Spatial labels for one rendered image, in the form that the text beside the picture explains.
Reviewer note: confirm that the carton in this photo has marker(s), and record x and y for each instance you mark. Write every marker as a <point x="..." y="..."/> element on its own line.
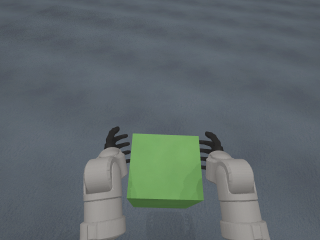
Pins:
<point x="165" y="171"/>

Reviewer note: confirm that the right robot hand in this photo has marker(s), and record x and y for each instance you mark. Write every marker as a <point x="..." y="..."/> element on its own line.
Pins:
<point x="215" y="145"/>

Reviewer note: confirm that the right robot forearm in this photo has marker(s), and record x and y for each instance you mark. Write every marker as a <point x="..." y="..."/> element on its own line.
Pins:
<point x="236" y="189"/>

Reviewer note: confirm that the left robot hand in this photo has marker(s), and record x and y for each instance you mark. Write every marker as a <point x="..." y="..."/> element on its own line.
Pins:
<point x="111" y="141"/>

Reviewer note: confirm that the left robot forearm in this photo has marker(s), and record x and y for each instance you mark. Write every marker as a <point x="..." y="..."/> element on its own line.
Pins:
<point x="102" y="191"/>

